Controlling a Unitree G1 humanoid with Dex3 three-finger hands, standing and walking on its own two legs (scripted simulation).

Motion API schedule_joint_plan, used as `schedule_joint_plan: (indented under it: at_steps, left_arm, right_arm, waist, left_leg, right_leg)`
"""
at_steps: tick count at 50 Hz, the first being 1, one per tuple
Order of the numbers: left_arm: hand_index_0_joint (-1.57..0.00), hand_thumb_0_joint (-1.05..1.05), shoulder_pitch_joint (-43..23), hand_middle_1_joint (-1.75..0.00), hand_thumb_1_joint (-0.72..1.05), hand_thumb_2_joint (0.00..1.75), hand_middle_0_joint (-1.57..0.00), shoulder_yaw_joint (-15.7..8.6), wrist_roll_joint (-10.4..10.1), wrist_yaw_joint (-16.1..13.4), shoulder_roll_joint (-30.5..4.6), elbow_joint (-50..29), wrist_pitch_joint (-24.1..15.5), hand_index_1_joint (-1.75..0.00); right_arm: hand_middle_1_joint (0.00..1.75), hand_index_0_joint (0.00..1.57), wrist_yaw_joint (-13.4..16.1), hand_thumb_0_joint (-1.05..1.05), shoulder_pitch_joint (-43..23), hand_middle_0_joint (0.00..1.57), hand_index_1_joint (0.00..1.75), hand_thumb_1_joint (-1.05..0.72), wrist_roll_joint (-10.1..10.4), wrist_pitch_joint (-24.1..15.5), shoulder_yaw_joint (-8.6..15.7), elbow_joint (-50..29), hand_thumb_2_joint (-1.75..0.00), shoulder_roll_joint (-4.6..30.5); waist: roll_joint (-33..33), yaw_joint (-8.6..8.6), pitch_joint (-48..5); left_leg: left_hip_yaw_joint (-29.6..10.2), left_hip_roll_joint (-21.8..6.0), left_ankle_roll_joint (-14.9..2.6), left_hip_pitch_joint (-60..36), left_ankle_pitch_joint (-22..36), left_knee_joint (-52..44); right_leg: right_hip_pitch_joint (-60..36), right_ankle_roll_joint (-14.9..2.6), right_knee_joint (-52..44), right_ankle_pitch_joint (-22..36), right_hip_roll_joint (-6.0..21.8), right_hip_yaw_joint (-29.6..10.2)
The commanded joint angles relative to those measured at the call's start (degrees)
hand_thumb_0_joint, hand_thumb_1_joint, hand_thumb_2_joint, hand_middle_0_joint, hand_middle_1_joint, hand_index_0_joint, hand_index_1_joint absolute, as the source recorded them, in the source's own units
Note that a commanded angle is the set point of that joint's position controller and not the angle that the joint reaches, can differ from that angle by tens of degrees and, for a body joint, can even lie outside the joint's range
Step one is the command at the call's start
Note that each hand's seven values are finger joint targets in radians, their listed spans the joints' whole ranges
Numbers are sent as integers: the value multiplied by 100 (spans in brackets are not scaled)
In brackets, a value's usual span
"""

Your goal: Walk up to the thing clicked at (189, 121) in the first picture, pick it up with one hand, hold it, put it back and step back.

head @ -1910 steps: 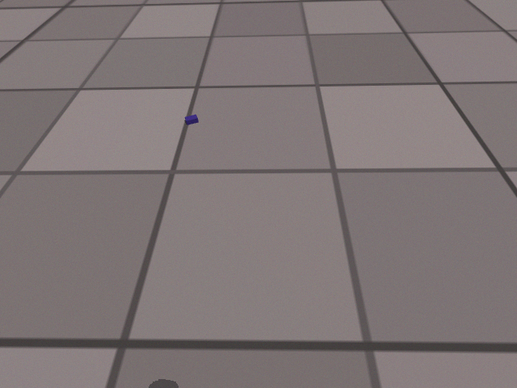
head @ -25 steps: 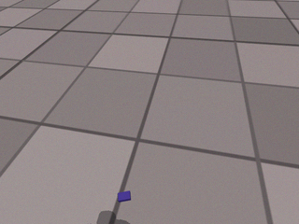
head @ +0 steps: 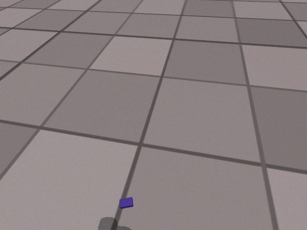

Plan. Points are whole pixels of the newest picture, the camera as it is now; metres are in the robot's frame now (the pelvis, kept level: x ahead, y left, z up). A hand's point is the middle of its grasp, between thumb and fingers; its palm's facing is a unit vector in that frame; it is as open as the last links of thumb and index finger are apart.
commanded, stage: stand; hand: left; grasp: from above
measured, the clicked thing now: (126, 202) +0.43 +0.24 -0.77
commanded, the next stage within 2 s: step back in 0.18 s
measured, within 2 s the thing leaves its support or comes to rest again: neither
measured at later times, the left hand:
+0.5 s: hand out of the picture +0.09 +0.31 -0.18, palm faces -0.01 -0.93 -0.37, open 7.4 cm
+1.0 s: hand out of the picture -0.03 +0.30 -0.17, palm faces -0.10 -0.91 -0.39, open 7.4 cm
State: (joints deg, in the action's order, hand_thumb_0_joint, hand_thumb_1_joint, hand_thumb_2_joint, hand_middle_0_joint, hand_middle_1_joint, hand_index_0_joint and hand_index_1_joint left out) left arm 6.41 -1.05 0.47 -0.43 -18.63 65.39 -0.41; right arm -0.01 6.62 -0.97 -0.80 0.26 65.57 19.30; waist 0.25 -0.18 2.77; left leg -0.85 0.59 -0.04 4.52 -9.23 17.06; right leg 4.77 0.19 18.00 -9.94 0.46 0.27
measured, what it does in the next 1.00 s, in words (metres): walks backwards: left foot, then right foot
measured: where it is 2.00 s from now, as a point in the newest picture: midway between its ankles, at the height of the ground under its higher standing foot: outside the picture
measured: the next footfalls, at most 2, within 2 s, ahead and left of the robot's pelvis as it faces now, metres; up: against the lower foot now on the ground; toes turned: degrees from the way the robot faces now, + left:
left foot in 0.48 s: -0.02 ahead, +0.13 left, +0.00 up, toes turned -2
right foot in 0.94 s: -0.12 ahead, -0.08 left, +0.00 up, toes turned -2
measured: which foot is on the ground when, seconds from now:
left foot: down 0.00-0.32, up 0.34-0.46, down 0.48-0.98, up 1.00-1.00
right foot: down 0.00-0.48, up 0.50-0.92, down 0.94-1.00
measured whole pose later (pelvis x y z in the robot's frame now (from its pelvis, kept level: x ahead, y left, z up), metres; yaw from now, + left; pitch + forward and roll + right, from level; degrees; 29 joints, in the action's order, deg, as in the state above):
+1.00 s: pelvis -0.15 +0.04 -0.03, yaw -5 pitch -3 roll -1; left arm 9.4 -4.3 1.6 0.0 -20.7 49.7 2.7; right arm 0.4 6.4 -0.4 2.4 2.6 50.8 21.5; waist 2.1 0.6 10.1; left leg 1.6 -0.4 -1.6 22.8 -19.3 41.7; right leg 13.9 -0.9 37.2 -20.0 -3.0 -2.5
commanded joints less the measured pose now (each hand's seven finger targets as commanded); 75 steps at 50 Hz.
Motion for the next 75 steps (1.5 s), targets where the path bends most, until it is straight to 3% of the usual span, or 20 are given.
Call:
schedule_joint_plan:
  at_steps: [1,8,11,18,22,25,28,32,41,47,49,50,54,60,63,64,65,66,69,75]
  left_arm:
    - [-20,0,-214,-30,90,90,-20,-182,8,-42,-1198,-352,-144,-30]
    - [-20,0,-191,-30,90,90,-20,-157,28,-49,-1207,-374,-156,-30]
    - [-20,0,-152,-30,90,90,-20,-457,-91,-101,-1687,-688,-66,-30]
    - [-20,0,-734,-30,90,90,-20,-580,94,-116,-1898,-1466,66,-30]
    - [-20,0,-781,-30,90,90,-20,-482,86,-121,-1728,-1658,174,-30]
    - [-20,0,-450,-30,90,90,-20,-399,-23,-165,-1290,-1780,313,-30]
    - [-20,0,-388,-30,90,90,-20,-435,-7,-245,-1484,-1676,357,-30]
    - [-20,0,66,-30,90,90,-20,-485,30,-165,-1424,-1759,306,-30]
    - [-20,0,143,-30,90,90,-20,-571,74,-89,-1360,-2032,250,-30]
    - [-20,0,926,-30,90,90,-20,-687,187,-40,-1481,-1804,149,-30]
    - [-20,0,345,-30,90,90,-20,-827,155,4,-2190,-2126,148,-30]
    - [-20,0,75,-30,90,90,-20,-807,193,-16,-2070,-2337,107,-30]
    - [-20,0,-313,-30,90,90,-20,-704,154,-113,-1603,-2496,116,-30]
    - [-20,0,257,-30,90,90,-20,-676,157,-96,-1598,-2550,229,-30]
    - [-20,0,133,-30,90,90,-20,-604,69,-36,-1571,-2645,329,-30]
    - [-20,0,260,-30,90,90,-20,-553,52,-13,-1369,-2687,349,-30]
    - [-20,0,-139,-30,90,90,-20,-584,31,-66,-1406,-2796,317,-30]
    - [-20,0,-439,-30,90,90,-20,-684,145,-136,-1551,-2741,321,-30]
    - [-20,0,214,-30,90,90,-20,-674,-16,-114,-1414,-2414,358,-30]
    - [-20,0,377,-30,90,90,-20,-721,83,-70,-1451,-2421,358,-30]
  right_arm:
    - [30,20,93,0,-227,20,30,-90,15,-111,221,-297,-90,1171]
    - [30,20,81,0,-240,20,30,-90,24,-106,226,-311,-90,1196]
    - [30,20,46,0,-228,20,30,-90,131,72,358,-589,-90,1420]
    - [30,20,-22,0,350,20,30,-90,86,322,504,-981,-90,1304]
    - [30,20,-22,0,615,20,30,-90,47,226,547,-1068,-90,1276]
    - [30,20,28,0,363,20,30,-90,-120,108,726,-1294,-90,2071]
    - [30,20,133,0,-106,20,30,-90,-80,100,695,-1556,-90,1839]
    - [30,20,254,0,151,20,30,-90,-29,79,637,-1674,-90,1496]
    - [30,20,226,0,345,20,30,-90,-24,104,694,-1915,-90,1692]
    - [30,20,147,0,-86,20,30,-90,70,177,601,-1997,-90,1578]
    - [30,20,166,0,-257,20,30,-90,97,219,587,-1992,-90,1349]
    - [30,20,161,0,-103,20,30,-90,73,250,605,-1928,-90,1455]
    - [30,20,169,0,504,20,30,-90,146,174,509,-1746,-90,1418]
    - [30,20,165,0,465,20,30,-90,46,113,481,-1894,-90,1289]
    - [30,20,146,0,908,20,30,-90,-49,56,590,-1726,-90,1346]
    - [30,20,146,0,843,20,30,-90,-153,25,695,-1793,-90,1734]
    - [30,20,79,0,497,20,30,-90,-125,49,805,-1942,-90,2439]
    - [30,20,96,0,443,20,30,-90,-144,18,833,-1992,-90,2454]
    - [30,20,209,0,-49,20,30,-90,-107,-28,624,-2038,-90,1772]
    - [30,20,246,0,432,20,30,-90,-56,-5,677,-2114,-90,1670]
  waist:
    - [-23,1,-295]
    - [-69,18,-331]
    - [-207,78,-134]
    - [-1213,190,-519]
    - [-754,285,-478]
    - [940,99,-419]
    - [646,84,-530]
    - [619,44,-705]
    - [663,257,-670]
    - [32,-126,-711]
    - [-1639,-217,-43]
    - [-1311,-113,111]
    - [-872,89,-56]
    - [-1095,-215,-486]
    - [-757,66,-568]
    - [84,22,-632]
    - [1506,190,-391]
    - [1213,414,-203]
    - [403,-158,-279]
    - [681,159,-410]
  left_leg:
    - [-591,-761,-126,26,627,-258]
    - [-603,-774,-137,-18,639,-233]
    - [-437,-525,-260,492,1448,921]
    - [-318,137,-268,894,-2089,3464]
    - [-68,-21,-183,818,-381,1386]
    - [-1952,-1707,-902,260,3700,585]
    - [-1742,-1606,-973,221,3128,644]
    - [-1170,-1252,-803,-707,3540,1092]
    - [-1362,-1599,-1300,-295,2385,1058]
    - [-958,-1123,-605,1437,295,1547]
    - [-43,463,19,1873,-2430,3820]
    - [-609,485,49,1836,-2623,4744]
    - [-694,655,120,2053,-1892,5060]
    - [-82,187,93,1774,-1934,2297]
    - [-51,47,-76,604,-140,491]
    - [-1373,-905,-383,105,30,273]
    - [-2796,-2149,-1230,848,990,34]
    - [-3259,-2487,-1715,1428,1100,-29]
    - [-1449,-1542,-1128,727,2295,687]
    - [-1307,-1507,-1344,-144,2069,812]
  right_leg:
    - [47,-142,-320,506,684,-554]
    - [69,-129,-338,467,678,-537]
    - [403,-411,265,1933,759,-713]
    - [1148,-1532,339,2060,2013,-1585]
    - [917,-845,1370,1771,1228,-881]
    - [2100,-207,3669,-2504,-656,-688]
    - [2329,-202,4923,-2316,-681,-1381]
    - [2596,-24,4771,-1714,-591,-1097]
    - [1812,-10,3037,-1822,-283,-572]
    - [218,-450,804,-174,242,-897]
    - [1513,-1824,-181,59,2057,-3069]
    - [1777,-1932,-162,421,2186,-3192]
    - [1113,-1316,524,1566,1185,-1468]
    - [-56,-1208,1118,1916,1205,-1390]
    - [746,-731,1599,1098,897,-1187]
    - [1673,-414,2142,-60,409,-929]
    - [2121,-117,3308,-2265,-588,-248]
    - [1951,-98,4458,-2737,-543,-1035]
    - [2458,-176,5528,-1936,-685,-1333]
    - [2638,205,5078,-1848,-636,-1107]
